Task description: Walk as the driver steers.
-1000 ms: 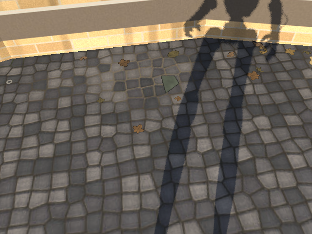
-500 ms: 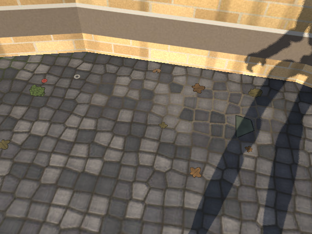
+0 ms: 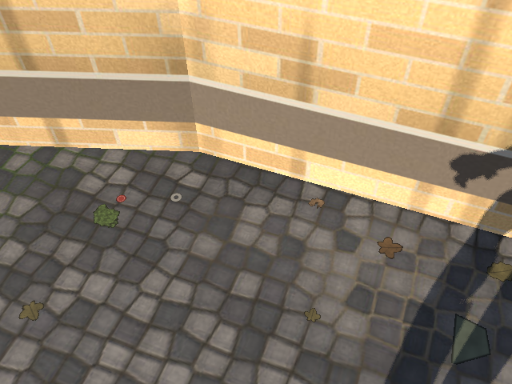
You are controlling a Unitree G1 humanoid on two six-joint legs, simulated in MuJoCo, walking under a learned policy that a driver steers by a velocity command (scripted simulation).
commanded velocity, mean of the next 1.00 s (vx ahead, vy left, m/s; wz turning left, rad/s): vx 0.22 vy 0.00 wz -0.15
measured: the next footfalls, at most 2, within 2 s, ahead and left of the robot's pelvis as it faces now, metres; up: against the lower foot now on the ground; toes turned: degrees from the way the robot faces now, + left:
left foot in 0.32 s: +0.35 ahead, +0.11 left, +0.00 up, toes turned -12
right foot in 0.64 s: +0.30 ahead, -0.13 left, +0.00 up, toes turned -9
